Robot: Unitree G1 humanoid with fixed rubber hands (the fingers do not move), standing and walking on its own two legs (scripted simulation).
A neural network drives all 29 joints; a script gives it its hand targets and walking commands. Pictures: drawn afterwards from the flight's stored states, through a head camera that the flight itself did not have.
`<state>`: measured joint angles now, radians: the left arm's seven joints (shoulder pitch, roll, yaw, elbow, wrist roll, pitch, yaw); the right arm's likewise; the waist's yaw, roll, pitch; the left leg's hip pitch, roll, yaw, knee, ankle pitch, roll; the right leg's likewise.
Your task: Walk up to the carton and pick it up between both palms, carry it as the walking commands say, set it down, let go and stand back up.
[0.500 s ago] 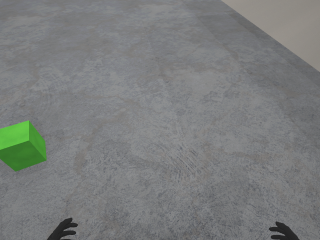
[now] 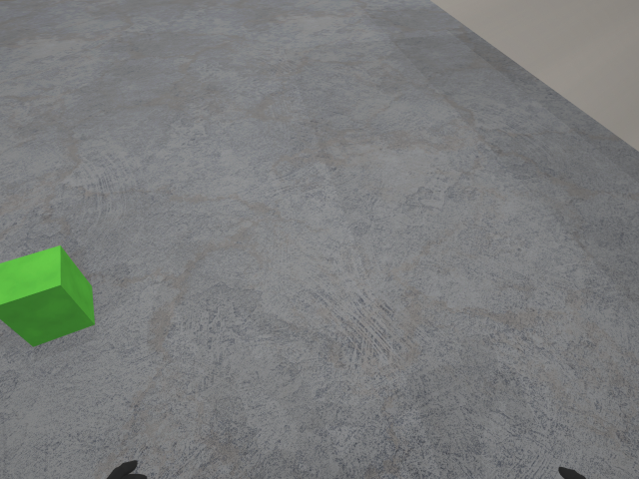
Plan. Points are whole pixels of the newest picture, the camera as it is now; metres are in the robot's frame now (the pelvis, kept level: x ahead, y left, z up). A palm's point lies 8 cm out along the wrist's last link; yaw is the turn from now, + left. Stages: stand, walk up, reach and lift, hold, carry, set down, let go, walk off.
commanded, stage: stand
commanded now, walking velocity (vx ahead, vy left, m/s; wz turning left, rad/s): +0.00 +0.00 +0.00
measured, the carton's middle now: (46, 296) +0.83 +1.06 -0.65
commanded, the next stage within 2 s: walk up in 1.26 s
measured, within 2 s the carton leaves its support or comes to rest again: neither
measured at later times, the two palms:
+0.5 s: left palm out of the picture +0.11 +0.31 -0.10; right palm out of the picture +0.10 -0.31 -0.10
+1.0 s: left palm out of the picture +0.11 +0.31 -0.10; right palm out of the picture +0.11 -0.31 -0.10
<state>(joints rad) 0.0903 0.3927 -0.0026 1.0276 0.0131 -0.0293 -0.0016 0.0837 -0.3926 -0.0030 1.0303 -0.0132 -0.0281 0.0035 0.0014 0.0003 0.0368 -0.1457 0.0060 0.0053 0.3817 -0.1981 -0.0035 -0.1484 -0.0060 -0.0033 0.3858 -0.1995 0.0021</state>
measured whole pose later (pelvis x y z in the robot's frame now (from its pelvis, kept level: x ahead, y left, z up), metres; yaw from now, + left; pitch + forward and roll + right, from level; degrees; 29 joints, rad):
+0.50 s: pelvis +0.00 +0.00 +0.00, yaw +0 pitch -2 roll +0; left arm 0.09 0.40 0.00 1.06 0.01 -0.02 0.00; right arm 0.08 -0.39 -0.01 1.06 -0.01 -0.02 0.00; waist 0.00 0.00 0.04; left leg -0.13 0.01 0.01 0.35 -0.18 -0.01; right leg -0.13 0.00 0.00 0.35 -0.19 0.00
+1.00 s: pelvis +0.01 +0.00 +0.00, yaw +0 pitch -2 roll +0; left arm 0.08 0.40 0.00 1.06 0.01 -0.02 0.00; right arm 0.08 -0.40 -0.01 1.06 -0.01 -0.02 0.00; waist 0.00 0.00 0.04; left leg -0.11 0.01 0.01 0.33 -0.19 -0.01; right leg -0.11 0.00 0.00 0.34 -0.19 0.00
